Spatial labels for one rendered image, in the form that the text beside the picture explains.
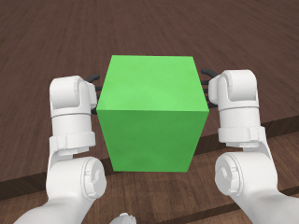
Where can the robot left forearm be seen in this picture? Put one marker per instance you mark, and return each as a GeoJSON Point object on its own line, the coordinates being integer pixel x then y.
{"type": "Point", "coordinates": [71, 102]}

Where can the left robot thigh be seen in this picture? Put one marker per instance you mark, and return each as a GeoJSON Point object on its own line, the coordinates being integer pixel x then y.
{"type": "Point", "coordinates": [124, 219]}

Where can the carton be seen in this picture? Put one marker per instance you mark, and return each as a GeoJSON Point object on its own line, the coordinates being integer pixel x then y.
{"type": "Point", "coordinates": [152, 111]}

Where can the robot left upper arm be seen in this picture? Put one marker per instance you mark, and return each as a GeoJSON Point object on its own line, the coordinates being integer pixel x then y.
{"type": "Point", "coordinates": [72, 186]}

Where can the robot right upper arm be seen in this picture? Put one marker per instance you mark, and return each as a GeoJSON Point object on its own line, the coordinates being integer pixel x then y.
{"type": "Point", "coordinates": [250, 179]}

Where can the robot right forearm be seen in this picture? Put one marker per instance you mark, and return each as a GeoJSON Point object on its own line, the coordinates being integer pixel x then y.
{"type": "Point", "coordinates": [235, 92]}

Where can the robot left hand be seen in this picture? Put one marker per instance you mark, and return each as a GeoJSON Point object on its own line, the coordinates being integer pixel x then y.
{"type": "Point", "coordinates": [91, 79]}

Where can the robot right hand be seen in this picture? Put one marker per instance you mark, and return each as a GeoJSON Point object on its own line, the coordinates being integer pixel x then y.
{"type": "Point", "coordinates": [211, 73]}

